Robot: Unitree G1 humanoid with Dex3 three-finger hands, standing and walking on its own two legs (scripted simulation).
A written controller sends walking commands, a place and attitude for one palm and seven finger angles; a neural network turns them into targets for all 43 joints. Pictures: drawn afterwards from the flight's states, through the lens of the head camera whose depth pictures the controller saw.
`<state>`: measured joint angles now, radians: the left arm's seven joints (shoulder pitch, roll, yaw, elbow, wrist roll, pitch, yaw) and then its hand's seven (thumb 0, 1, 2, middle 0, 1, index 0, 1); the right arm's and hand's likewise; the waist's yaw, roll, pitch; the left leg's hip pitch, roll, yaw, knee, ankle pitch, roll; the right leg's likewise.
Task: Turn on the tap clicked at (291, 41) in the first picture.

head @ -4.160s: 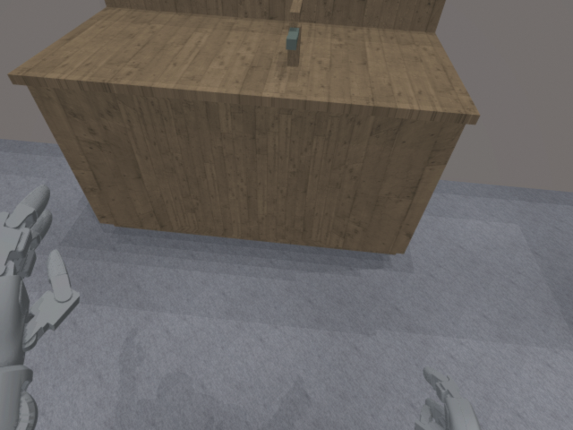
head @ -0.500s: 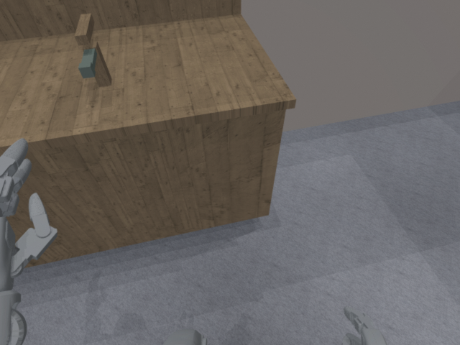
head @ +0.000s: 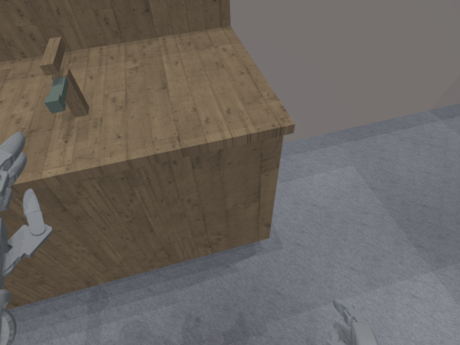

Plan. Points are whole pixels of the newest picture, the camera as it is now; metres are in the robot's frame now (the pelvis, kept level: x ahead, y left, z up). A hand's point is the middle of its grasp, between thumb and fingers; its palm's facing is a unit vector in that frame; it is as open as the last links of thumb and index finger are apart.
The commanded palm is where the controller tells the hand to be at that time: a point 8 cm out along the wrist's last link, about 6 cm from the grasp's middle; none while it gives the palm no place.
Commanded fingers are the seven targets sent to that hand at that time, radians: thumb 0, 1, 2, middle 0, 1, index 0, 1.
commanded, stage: take the last steps up to it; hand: left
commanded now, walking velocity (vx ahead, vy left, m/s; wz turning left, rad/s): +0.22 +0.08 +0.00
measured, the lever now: (55, 103) +0.55 +0.42 +0.12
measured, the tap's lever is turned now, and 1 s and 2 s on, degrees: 0 0 0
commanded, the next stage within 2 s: come to a stop and stand still in 0.32 s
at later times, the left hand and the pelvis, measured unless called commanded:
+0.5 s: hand (76, 164) +0.32 +0.24 +0.19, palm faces +0.39 -0.82 -0.42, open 7.4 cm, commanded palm +0.26 +0.28 +0.19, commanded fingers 0.00 0.90 0.90 -0.20 -0.30 -0.20 -0.30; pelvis +0.09 +0.01 +0.01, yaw -1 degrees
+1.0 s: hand (37, 145) +0.33 +0.30 +0.21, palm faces +0.48 -0.80 -0.36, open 7.4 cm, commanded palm +0.25 +0.30 +0.19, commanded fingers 0.00 0.90 0.90 -0.20 -0.30 -0.20 -0.30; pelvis +0.08 +0.02 +0.01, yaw -2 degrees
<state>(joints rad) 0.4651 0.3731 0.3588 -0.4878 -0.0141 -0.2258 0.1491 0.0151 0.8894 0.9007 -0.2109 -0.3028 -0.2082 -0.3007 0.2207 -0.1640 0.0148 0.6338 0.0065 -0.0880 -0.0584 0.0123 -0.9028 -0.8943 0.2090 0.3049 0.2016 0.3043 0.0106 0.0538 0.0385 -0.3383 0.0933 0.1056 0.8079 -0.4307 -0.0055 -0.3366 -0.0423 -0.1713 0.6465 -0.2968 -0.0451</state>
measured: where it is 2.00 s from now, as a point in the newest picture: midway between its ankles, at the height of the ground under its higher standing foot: outside the picture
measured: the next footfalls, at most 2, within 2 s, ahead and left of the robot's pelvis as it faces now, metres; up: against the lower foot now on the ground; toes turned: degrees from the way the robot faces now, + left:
left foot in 0.28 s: +0.17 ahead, +0.14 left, +0.00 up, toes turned +8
right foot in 0.52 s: +0.15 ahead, -0.08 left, +0.00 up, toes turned +3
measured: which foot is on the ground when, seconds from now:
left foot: up 0.00-0.26, down 0.28-0.56, up 0.58-0.78, down 0.80-1.00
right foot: down 0.00-0.30, up 0.32-0.50, down 0.52-1.00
